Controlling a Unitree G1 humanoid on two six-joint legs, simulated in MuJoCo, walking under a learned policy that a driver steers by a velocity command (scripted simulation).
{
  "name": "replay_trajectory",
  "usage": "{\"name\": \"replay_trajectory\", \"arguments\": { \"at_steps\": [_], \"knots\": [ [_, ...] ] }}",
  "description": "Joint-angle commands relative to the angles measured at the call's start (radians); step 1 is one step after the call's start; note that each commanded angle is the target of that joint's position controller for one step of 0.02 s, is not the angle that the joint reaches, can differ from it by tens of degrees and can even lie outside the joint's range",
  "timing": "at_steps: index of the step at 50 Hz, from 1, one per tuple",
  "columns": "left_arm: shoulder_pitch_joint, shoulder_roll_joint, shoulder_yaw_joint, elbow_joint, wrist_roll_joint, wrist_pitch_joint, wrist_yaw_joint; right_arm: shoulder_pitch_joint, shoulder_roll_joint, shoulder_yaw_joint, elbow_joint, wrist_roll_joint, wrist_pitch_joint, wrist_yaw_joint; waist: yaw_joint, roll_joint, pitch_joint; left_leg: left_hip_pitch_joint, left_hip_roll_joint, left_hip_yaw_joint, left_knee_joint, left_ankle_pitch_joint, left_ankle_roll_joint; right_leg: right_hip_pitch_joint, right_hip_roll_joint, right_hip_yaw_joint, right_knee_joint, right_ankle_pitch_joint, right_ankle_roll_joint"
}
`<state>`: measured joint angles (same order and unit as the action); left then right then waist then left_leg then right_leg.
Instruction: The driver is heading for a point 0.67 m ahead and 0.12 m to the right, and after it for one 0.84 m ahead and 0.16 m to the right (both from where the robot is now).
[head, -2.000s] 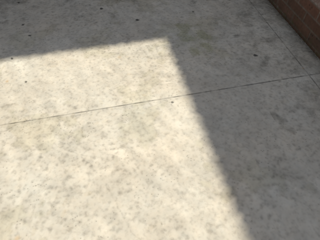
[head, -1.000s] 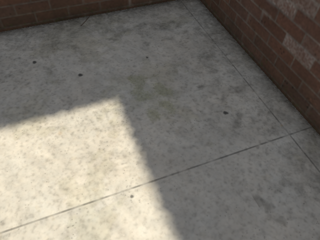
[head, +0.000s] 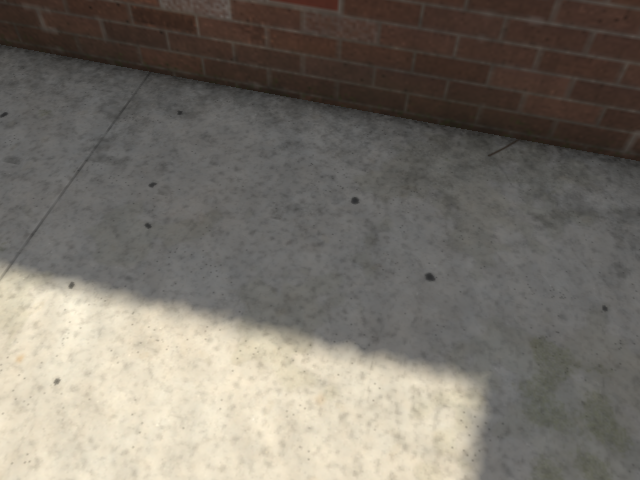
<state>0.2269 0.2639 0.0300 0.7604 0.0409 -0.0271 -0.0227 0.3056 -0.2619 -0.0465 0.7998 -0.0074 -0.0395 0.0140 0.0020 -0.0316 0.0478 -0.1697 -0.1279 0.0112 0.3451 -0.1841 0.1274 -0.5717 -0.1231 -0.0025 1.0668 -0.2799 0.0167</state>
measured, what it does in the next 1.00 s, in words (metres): walks ahead: right foot, then left foot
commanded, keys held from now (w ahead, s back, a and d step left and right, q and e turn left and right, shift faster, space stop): w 0.86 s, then w+e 0.14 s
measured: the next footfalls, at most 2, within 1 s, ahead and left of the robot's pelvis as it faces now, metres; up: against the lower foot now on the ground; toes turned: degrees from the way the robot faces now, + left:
right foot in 0.32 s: +0.36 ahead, -0.13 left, +0.00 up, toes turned -1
left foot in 0.86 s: +0.63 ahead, +0.08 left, +0.00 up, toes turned +5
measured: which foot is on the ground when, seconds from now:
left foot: down 0.00-0.32, up 0.34-0.84, down 0.86-1.00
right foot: up 0.00-0.30, down 0.32-0.88, up 0.90-1.00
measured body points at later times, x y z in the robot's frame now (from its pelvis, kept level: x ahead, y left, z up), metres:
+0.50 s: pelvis +0.28 -0.06 +0.00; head +0.31 -0.07 +0.45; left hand +0.36 +0.21 -0.12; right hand +0.35 -0.32 -0.14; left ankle +0.21 +0.07 -0.66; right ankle +0.32 -0.12 -0.74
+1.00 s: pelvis +0.55 +0.01 +0.00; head +0.57 +0.02 +0.45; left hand +0.56 +0.26 -0.15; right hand +0.66 -0.25 -0.12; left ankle +0.59 +0.07 -0.74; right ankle +0.47 -0.13 -0.66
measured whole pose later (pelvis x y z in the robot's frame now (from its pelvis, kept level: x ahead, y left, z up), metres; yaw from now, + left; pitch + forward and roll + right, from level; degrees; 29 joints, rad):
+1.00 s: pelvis +0.55 +0.01 +0.00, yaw +0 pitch +0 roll +0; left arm 0.34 0.25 0.05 0.96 0.02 -0.05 -0.01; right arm 0.19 -0.24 -0.03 0.87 -0.03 -0.07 0.00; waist 0.03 -0.03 0.05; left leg -0.26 -0.02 0.12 0.44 -0.17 0.08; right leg -0.37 -0.02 0.01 1.10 -0.34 -0.08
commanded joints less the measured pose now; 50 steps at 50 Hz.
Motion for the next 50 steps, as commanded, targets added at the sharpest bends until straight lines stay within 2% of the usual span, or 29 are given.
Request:
{"name": "replay_trajectory", "arguments": {
  "at_steps": [1,5,10,12,13,14,15,16,17,18,19,20,21,23,26,31,33,36,39,41,42,43,44,45,46,47,48,49,50],
  "knots": [
    [0.019,0.071,0.021,-0.038,0.001,0.009,-0.007,0.045,-0.133,-0.031,-0.028,0.005,-0.029,-0.001,0.004,0.066,-0.014,0.042,0.268,-0.203,-0.189,0.349,0.114,-0.062,-0.011,-0.013,-0.090,0.120,0.010],
    [-0.113,0.061,0.018,-0.071,-0.005,0.004,-0.010,0.109,-0.131,-0.028,0.006,0.007,-0.035,-0.003,-0.040,0.079,0.009,0.127,0.264,-0.179,-0.191,0.369,0.081,-0.116,0.005,-0.020,-0.257,0.250,0.005],
    [-0.253,0.054,0.010,-0.116,-0.011,-0.007,-0.016,0.186,-0.133,-0.022,0.053,-0.006,-0.036,-0.016,-0.083,0.085,0.042,0.238,0.293,-0.173,-0.162,0.445,0.075,-0.115,0.051,-0.048,-0.417,0.267,-0.031],
    [-0.256,0.061,0.012,-0.123,-0.012,-0.013,-0.016,0.185,-0.144,-0.022,0.068,-0.012,-0.035,-0.024,-0.069,0.093,0.049,0.270,0.316,-0.173,-0.134,0.528,0.067,-0.070,0.074,-0.052,-0.467,0.215,-0.060],
    [-0.224,0.066,0.014,-0.115,-0.012,-0.016,-0.014,0.166,-0.151,-0.023,0.070,-0.014,-0.035,-0.027,-0.045,0.097,0.041,0.270,0.318,-0.161,-0.100,0.627,0.054,-0.005,0.094,-0.059,-0.495,0.177,-0.078],
    [-0.161,0.077,0.020,-0.094,-0.013,-0.020,-0.006,0.148,-0.162,-0.024,0.072,-0.016,-0.037,-0.030,-0.014,0.107,0.009,0.267,0.313,-0.148,-0.034,0.777,0.039,0.096,0.128,-0.071,-0.513,0.135,-0.097],
    [-0.051,0.097,0.030,-0.059,-0.014,-0.025,0.005,0.137,-0.173,-0.025,0.077,-0.019,-0.037,-0.029,0.034,0.105,-0.053,0.264,0.296,-0.131,0.097,0.894,0.025,0.232,0.165,-0.084,-0.541,0.106,-0.117],
    [0.112,0.122,0.043,-0.009,-0.005,-0.035,0.018,0.124,-0.170,-0.022,0.078,-0.015,-0.037,-0.028,0.110,0.076,-0.145,0.181,0.256,-0.093,0.296,0.832,0.006,0.455,0.145,-0.063,-0.594,0.151,-0.148],
    [0.264,0.210,0.065,0.014,0.021,-0.041,0.034,0.147,-0.115,-0.005,0.043,0.005,-0.043,-0.023,0.149,-0.038,-0.281,-0.057,0.184,-0.052,0.607,0.497,-0.020,0.741,-0.089,0.211,-0.610,0.042,-0.216],
    [0.282,0.282,0.084,0.028,0.018,-0.036,0.025,0.252,-0.059,0.001,0.044,0.020,-0.041,-0.020,0.092,-0.236,-0.363,-0.341,-0.009,-0.032,0.917,-0.323,-0.050,0.892,-0.317,0.671,-0.719,0.081,-0.343],
    [0.207,0.204,0.068,0.027,-0.022,-0.028,0.015,0.171,-0.132,-0.014,0.049,-0.014,-0.036,-0.025,0.075,-0.071,-0.255,-0.418,0.052,-0.135,0.978,-0.291,-0.032,0.787,-0.263,0.667,-0.761,0.029,-0.319],
    [0.110,0.145,0.053,0.016,-0.030,-0.029,0.012,0.111,-0.121,-0.013,0.035,-0.012,-0.039,-0.018,0.039,-0.020,-0.120,-0.432,0.101,-0.123,0.942,-0.203,-0.033,0.640,-0.231,0.497,-0.785,0.040,-0.296],
    [0.061,0.101,0.042,0.014,-0.023,-0.033,0.009,0.073,-0.104,-0.006,0.029,-0.013,-0.039,-0.012,0.022,0.008,-0.066,-0.413,0.139,-0.104,0.886,-0.154,-0.034,0.549,-0.179,0.394,-0.820,0.105,-0.267],
    [0.050,0.067,0.028,0.039,-0.026,-0.044,0.013,0.086,-0.085,-0.002,0.036,-0.029,-0.016,0.000,-0.020,-0.036,-0.035,-0.341,0.176,-0.079,0.812,-0.124,-0.056,0.438,-0.108,0.256,-0.867,0.220,-0.227],
    [0.102,0.091,0.034,0.080,-0.035,-0.066,0.009,0.061,-0.060,0.005,0.033,-0.034,0.002,0.014,-0.032,-0.035,-0.026,-0.357,0.196,-0.041,0.752,-0.079,-0.085,0.414,-0.088,0.180,-0.915,0.310,-0.240],
    [0.164,0.091,0.034,0.127,-0.038,-0.066,0.006,-0.158,-0.043,0.019,-0.031,-0.028,0.002,0.021,0.009,-0.028,0.031,-0.455,0.231,0.013,0.493,0.102,-0.123,0.444,-0.037,0.082,-0.966,0.339,-0.224],
    [0.193,0.098,0.035,0.145,-0.038,-0.068,0.007,-0.227,-0.029,0.027,-0.048,-0.023,-0.001,0.023,0.029,-0.032,0.031,-0.423,0.217,0.033,0.383,0.159,-0.123,0.461,-0.032,0.056,-0.957,0.384,-0.212],
    [0.238,0.106,0.036,0.171,-0.033,-0.065,0.011,-0.301,-0.035,0.029,-0.066,-0.020,-0.005,0.020,0.053,-0.034,0.033,-0.400,0.196,0.050,0.285,0.179,-0.109,0.531,-0.057,0.052,-0.928,0.441,-0.205],
    [0.241,0.118,0.038,0.190,-0.025,-0.059,0.021,-0.317,-0.055,0.022,-0.078,-0.022,-0.011,0.015,0.041,-0.039,0.037,-0.377,0.179,0.045,0.228,0.101,-0.073,0.616,-0.100,0.064,-0.872,0.537,-0.196],
    [0.215,0.131,0.041,0.194,-0.021,-0.054,0.027,-0.227,-0.073,0.010,-0.050,-0.026,-0.020,0.006,-0.007,-0.043,-0.005,-0.245,0.135,0.060,0.178,0.022,-0.039,0.641,-0.099,0.048,-0.746,0.739,-0.175],
    [0.203,0.129,0.039,0.198,-0.023,-0.049,0.028,-0.091,-0.086,-0.001,-0.003,-0.032,-0.029,-0.001,-0.069,-0.017,-0.074,-0.077,0.106,0.075,0.110,0.040,-0.015,0.616,-0.065,0.013,-0.583,0.803,-0.157],
    [0.200,0.106,0.030,0.183,-0.027,-0.050,0.027,0.087,-0.138,-0.020,0.049,-0.050,-0.040,-0.013,-0.132,0.031,-0.187,0.177,0.194,-0.022,0.105,0.018,0.028,0.473,-0.020,-0.020,-0.354,0.648,-0.136],
    [0.290,0.001,0.003,0.144,-0.064,-0.052,0.018,0.197,-0.252,-0.053,0.057,-0.069,-0.040,-0.022,-0.120,0.250,-0.331,0.484,0.502,-0.473,0.043,-0.120,0.143,0.123,0.129,-0.090,0.029,0.153,-0.085],
    [0.276,0.081,0.026,0.163,-0.040,-0.046,0.025,0.160,-0.228,-0.052,0.057,-0.030,-0.025,-0.015,-0.111,0.214,-0.332,0.444,0.560,-0.673,-0.070,-0.129,0.166,-0.007,0.182,0.023,0.168,-0.242,-0.098],
    [0.206,0.101,0.037,0.153,-0.032,-0.041,0.025,0.058,-0.174,-0.037,0.046,-0.015,-0.022,-0.014,-0.069,0.129,-0.170,0.305,0.517,-0.505,-0.081,-0.164,0.134,-0.052,0.118,0.069,0.194,-0.169,-0.109],
    [0.167,0.078,0.032,0.149,-0.035,-0.044,0.018,-0.015,-0.109,-0.021,0.036,-0.014,-0.028,-0.010,-0.045,0.089,-0.082,0.173,0.473,-0.382,-0.128,-0.122,0.104,-0.033,0.076,0.069,0.144,-0.089,-0.109],
    [0.156,0.061,0.032,0.154,-0.034,-0.036,0.014,-0.047,-0.075,-0.012,0.038,-0.015,-0.036,-0.011,-0.021,0.095,-0.036,0.093,0.427,-0.284,-0.165,-0.078,0.061,0.001,0.052,0.063,0.091,-0.047,-0.106],
    [0.168,0.053,0.032,0.161,-0.017,-0.022,0.008,-0.056,-0.054,-0.006,0.050,-0.011,-0.044,-0.015,0.003,0.118,-0.011,0.033,0.391,-0.207,-0.191,-0.021,0.031,0.040,0.037,0.061,0.058,-0.022,-0.095],
    [0.183,0.038,0.030,0.172,-0.010,-0.009,0.001,-0.049,-0.050,-0.004,0.057,-0.013,-0.053,-0.017,0.013,0.124,-0.015,0.009,0.378,-0.158,-0.204,0.031,0.023,0.068,0.038,0.055,0.058,0.001,-0.087]
  ]
}}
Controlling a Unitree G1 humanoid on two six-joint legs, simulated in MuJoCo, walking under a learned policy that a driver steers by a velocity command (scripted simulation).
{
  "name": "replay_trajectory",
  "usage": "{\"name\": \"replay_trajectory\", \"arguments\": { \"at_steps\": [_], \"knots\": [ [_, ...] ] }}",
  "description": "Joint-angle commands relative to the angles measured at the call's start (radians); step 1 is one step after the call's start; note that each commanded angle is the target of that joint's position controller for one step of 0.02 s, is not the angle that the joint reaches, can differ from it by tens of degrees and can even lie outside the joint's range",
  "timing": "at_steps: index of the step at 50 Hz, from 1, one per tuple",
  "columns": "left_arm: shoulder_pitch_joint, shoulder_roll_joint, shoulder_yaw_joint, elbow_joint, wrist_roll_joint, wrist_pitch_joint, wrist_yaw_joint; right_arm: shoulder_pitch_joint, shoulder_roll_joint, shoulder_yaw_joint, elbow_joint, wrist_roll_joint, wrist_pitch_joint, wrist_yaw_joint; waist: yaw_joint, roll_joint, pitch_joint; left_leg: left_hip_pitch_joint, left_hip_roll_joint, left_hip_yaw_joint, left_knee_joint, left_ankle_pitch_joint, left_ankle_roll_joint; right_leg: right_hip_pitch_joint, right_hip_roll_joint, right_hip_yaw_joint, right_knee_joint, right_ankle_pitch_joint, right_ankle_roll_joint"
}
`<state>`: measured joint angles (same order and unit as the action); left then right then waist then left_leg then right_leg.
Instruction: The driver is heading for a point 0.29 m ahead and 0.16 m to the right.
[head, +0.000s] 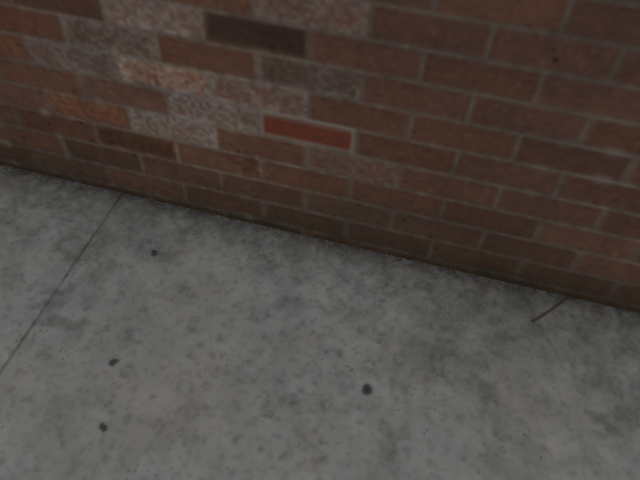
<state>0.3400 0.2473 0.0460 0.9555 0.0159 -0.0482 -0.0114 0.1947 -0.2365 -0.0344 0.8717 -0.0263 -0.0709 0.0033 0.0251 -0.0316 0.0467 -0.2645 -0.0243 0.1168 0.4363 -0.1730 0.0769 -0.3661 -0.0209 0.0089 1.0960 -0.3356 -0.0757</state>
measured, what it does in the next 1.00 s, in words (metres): walks ahead: right foot, then left foot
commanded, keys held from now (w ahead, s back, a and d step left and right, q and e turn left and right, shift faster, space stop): w+e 0.22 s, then no key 0.78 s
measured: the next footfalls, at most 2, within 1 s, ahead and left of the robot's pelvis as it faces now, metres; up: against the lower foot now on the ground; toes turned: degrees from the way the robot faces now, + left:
right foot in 0.38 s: +0.34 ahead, -0.12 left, +0.00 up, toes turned -15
left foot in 0.78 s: +0.36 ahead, +0.09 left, +0.00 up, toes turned -10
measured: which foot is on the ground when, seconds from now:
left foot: down 0.00-0.40, up 0.42-0.76, down 0.78-1.00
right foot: up 0.00-0.36, down 0.38-1.00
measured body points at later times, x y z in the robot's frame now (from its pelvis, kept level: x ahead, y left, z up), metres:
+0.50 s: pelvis +0.23 -0.04 -0.01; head +0.27 -0.06 +0.44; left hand +0.40 +0.17 -0.14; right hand +0.19 -0.28 -0.16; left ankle +0.14 +0.10 -0.65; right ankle +0.30 -0.11 -0.74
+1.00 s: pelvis +0.30 -0.02 +0.01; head +0.30 -0.01 +0.46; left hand +0.38 +0.21 -0.15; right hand +0.28 -0.24 -0.15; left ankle +0.32 +0.09 -0.74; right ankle +0.31 -0.11 -0.74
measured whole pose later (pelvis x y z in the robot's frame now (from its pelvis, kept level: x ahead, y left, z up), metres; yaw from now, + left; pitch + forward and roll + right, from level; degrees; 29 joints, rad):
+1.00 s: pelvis +0.30 -0.02 +0.01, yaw -12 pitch -2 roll +0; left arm 0.22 0.19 0.02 1.09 0.00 -0.02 0.03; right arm 0.27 -0.15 0.01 1.08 -0.01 -0.03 -0.04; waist 0.01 -0.01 0.01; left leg -0.14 0.00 0.02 0.38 -0.21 0.01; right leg -0.18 0.03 -0.06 0.36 -0.15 -0.05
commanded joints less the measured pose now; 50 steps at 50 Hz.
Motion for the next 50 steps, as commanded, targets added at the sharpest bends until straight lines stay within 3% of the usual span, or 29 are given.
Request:
{"name": "replay_trajectory", "arguments": {
  "at_steps": [1,3,6,11,13,16,17,18,19,20,21,22,23,24,25,26,28,32,34,38,39,40,41,43,45,50],
  "knots": [
    [0.062,0.048,0.015,-0.026,0.014,0.021,-0.016,0.082,-0.081,-0.018,-0.005,0.007,-0.032,-0.007,-0.006,0.113,-0.016,0.103,0.271,-0.230,-0.305,0.071,0.075,-0.143,-0.064,0.039,0.031,0.079,0.012],
    [0.005,0.042,0.017,-0.046,0.011,0.031,-0.024,0.107,-0.099,-0.025,0.012,0.013,-0.045,-0.008,-0.001,0.098,0.002,0.121,0.264,-0.159,-0.326,0.127,0.073,-0.211,-0.075,0.034,0.010,0.144,0.023],
    [-0.099,0.036,0.017,-0.082,0.009,0.036,-0.030,0.151,-0.091,-0.024,0.034,0.011,-0.045,-0.011,-0.016,0.091,0.029,0.163,0.250,-0.076,-0.333,0.195,0.067,-0.308,-0.081,0.019,-0.067,0.245,0.036],
    [-0.269,0.006,-0.003,-0.147,0.013,0.029,-0.042,0.203,-0.095,-0.022,0.064,0.012,-0.042,-0.022,-0.052,0.092,0.059,0.220,0.242,0.037,-0.313,0.335,0.052,-0.286,-0.058,-0.071,-0.337,0.363,0.031],
    [-0.307,-0.010,-0.011,-0.163,0.020,0.023,-0.040,0.244,-0.089,-0.018,0.092,0.011,-0.035,-0.028,-0.062,0.080,0.077,0.253,0.247,0.072,-0.257,0.542,0.050,-0.241,-0.028,-0.115,-0.436,0.347,0.013],
    [-0.221,0.005,-0.008,-0.136,0.030,0.010,-0.027,0.248,-0.112,-0.021,0.116,0.008,-0.022,-0.039,-0.025,0.128,0.022,0.322,0.255,0.088,-0.089,0.910,0.040,-0.112,0.049,-0.148,-0.492,0.253,-0.030],
    [-0.145,0.022,-0.001,-0.110,0.032,0.003,-0.021,0.232,-0.123,-0.024,0.116,0.009,-0.017,-0.042,0.005,0.141,-0.019,0.333,0.253,0.087,0.011,0.973,0.036,-0.037,0.077,-0.146,-0.516,0.228,-0.050],
    [-0.041,0.047,0.010,-0.073,0.039,-0.010,-0.015,0.220,-0.128,-0.025,0.115,0.013,-0.010,-0.043,0.048,0.130,-0.075,0.317,0.240,0.086,0.160,0.910,0.025,0.084,0.093,-0.126,-0.594,0.277,-0.072],
    [0.052,0.089,0.024,-0.044,0.053,-0.025,-0.007,0.208,-0.125,-0.023,0.107,0.025,-0.008,-0.040,0.100,0.085,-0.136,0.209,0.202,0.102,0.359,0.693,-0.001,0.269,0.034,-0.070,-0.683,0.527,-0.098],
    [0.112,0.201,0.050,-0.035,0.063,-0.028,0.003,0.282,-0.025,0.000,0.069,0.041,-0.010,-0.033,0.067,-0.123,-0.299,-0.080,0.093,0.107,0.716,-0.092,-0.034,0.623,-0.280,0.204,-0.513,1.191,-0.213],
    [0.142,0.198,0.051,-0.030,0.002,-0.018,0.007,0.363,-0.036,-0.001,0.093,0.074,0.004,-0.031,0.058,-0.129,-0.499,-0.215,-0.016,-0.065,0.932,-0.508,-0.054,0.771,-0.446,0.444,-0.546,1.442,-0.369],
    [0.069,0.170,0.044,-0.051,-0.021,-0.004,0.015,0.276,-0.077,-0.015,0.091,0.052,0.017,-0.030,0.051,-0.002,-0.413,-0.208,0.031,-0.156,0.908,-0.405,-0.058,0.608,-0.382,0.327,-0.627,1.247,-0.332],
    [-0.038,0.115,0.027,-0.059,-0.022,0.001,0.021,0.200,-0.054,-0.010,0.071,0.035,0.017,-0.028,0.027,-0.027,-0.236,-0.248,0.058,-0.148,0.846,-0.353,-0.060,0.451,-0.335,0.253,-0.698,1.058,-0.292],
    [-0.090,0.061,0.010,-0.057,-0.020,0.003,0.026,0.170,-0.048,-0.012,0.076,0.016,0.021,-0.028,-0.005,0.010,-0.121,-0.224,0.084,-0.146,0.764,-0.310,-0.064,0.314,-0.283,0.192,-0.755,0.950,-0.238],
    [-0.124,0.035,-0.001,-0.057,-0.022,0.003,0.032,0.181,-0.043,-0.014,0.082,-0.002,0.038,-0.028,-0.037,0.009,-0.081,-0.158,0.095,-0.145,0.694,-0.274,-0.071,0.210,-0.244,0.136,-0.791,0.890,-0.201],
    [-0.136,0.026,-0.007,-0.053,-0.015,0.001,0.033,0.220,-0.022,-0.011,0.102,-0.012,0.056,-0.026,-0.059,0.005,-0.083,-0.073,0.088,-0.132,0.652,-0.245,-0.076,0.134,-0.217,0.092,-0.807,0.874,-0.181],
    [-0.138,0.043,-0.008,-0.042,0.003,-0.011,0.029,0.259,0.013,-0.006,0.124,-0.003,0.076,-0.026,-0.082,-0.005,-0.112,-0.003,0.069,-0.117,0.571,-0.219,-0.083,0.089,-0.189,0.043,-0.810,0.880,-0.174],
    [-0.128,0.056,-0.011,-0.016,0.011,-0.008,0.021,0.188,0.001,-0.005,0.128,0.001,0.097,-0.040,-0.059,-0.071,-0.108,0.017,0.072,-0.106,0.348,-0.166,-0.084,0.075,-0.166,0.048,-0.848,0.523,-0.144],
    [-0.115,0.060,-0.010,-0.002,0.012,0.006,0.023,0.153,-0.007,-0.005,0.131,0.003,0.102,-0.043,-0.040,-0.081,-0.091,0.032,0.071,-0.102,0.283,-0.151,-0.083,0.056,-0.169,0.083,-0.879,0.272,-0.137],
    [-0.146,0.057,-0.010,0.022,-0.016,0.019,0.039,0.147,0.019,0.011,0.147,-0.015,0.086,-0.053,-0.056,-0.024,-0.033,0.148,0.066,-0.101,0.039,-0.079,-0.067,-0.013,-0.166,0.144,-0.875,-0.053,-0.091],
    [-0.132,0.039,-0.014,0.033,-0.014,0.017,0.040,0.156,0.005,0.014,0.151,-0.019,0.075,-0.056,-0.058,0.012,-0.013,0.175,0.106,-0.153,-0.057,-0.025,-0.058,-0.026,-0.146,0.141,-0.857,-0.067,-0.050],
    [-0.119,0.028,-0.014,0.036,-0.018,0.014,0.039,0.166,-0.013,0.020,0.155,-0.027,0.063,-0.057,-0.041,0.063,0.000,0.174,0.187,-0.240,-0.125,0.008,-0.043,-0.020,-0.108,0.112,-0.791,-0.009,-0.012],
    [-0.047,-0.002,-0.011,0.054,-0.033,0.024,0.038,0.108,-0.071,0.010,0.157,0.000,0.053,-0.052,0.025,0.204,0.032,0.021,0.218,-0.313,-0.168,-0.070,-0.009,0.072,-0.007,0.023,-0.783,0.058,0.016],
    [-0.078,0.014,-0.010,0.081,-0.017,0.033,0.041,0.056,0.009,0.035,0.154,0.017,0.032,-0.039,0.014,0.132,0.014,-0.070,0.179,-0.262,-0.193,-0.101,-0.038,0.265,-0.042,0.046,-0.776,0.207,0.025],
    [-0.086,0.050,0.000,0.092,-0.017,0.029,0.043,0.082,-0.015,0.030,0.168,0.017,0.029,-0.043,0.004,0.107,-0.006,-0.003,0.136,-0.217,-0.168,-0.032,-0.051,0.261,-0.062,0.057,-0.778,0.216,0.017],
    [-0.092,0.003,-0.020,0.132,-0.023,0.021,0.043,0.103,-0.007,0.029,0.189,0.014,0.032,-0.049,-0.015,0.048,0.007,0.073,0.139,-0.209,-0.149,0.024,-0.035,0.202,-0.066,0.047,-0.808,0.205,0.032]
  ]
}}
